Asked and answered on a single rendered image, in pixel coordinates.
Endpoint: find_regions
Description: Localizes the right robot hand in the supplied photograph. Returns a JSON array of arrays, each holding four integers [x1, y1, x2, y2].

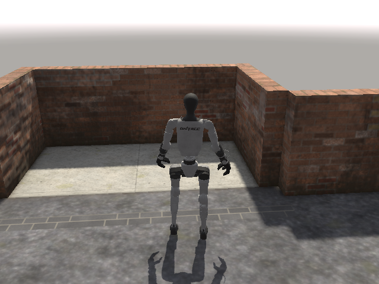
[[217, 161, 231, 176]]

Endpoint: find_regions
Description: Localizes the humanoid robot torso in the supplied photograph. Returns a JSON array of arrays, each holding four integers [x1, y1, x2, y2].
[[176, 116, 204, 178]]

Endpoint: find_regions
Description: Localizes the right robot upper arm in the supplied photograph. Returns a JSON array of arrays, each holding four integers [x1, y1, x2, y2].
[[203, 119, 220, 152]]

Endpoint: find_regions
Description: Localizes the robot left forearm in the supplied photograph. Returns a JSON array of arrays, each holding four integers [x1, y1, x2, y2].
[[158, 142, 167, 160]]

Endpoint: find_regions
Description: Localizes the robot right thigh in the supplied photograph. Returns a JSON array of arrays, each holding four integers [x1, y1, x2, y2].
[[198, 165, 210, 205]]

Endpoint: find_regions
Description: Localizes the robot right forearm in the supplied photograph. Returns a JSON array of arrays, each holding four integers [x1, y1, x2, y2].
[[215, 143, 228, 164]]

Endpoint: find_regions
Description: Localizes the left robot hand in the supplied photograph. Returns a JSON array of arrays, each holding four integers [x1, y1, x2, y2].
[[156, 157, 170, 168]]

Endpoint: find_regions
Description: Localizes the left robot upper arm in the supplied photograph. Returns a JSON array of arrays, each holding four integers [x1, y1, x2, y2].
[[162, 118, 178, 150]]

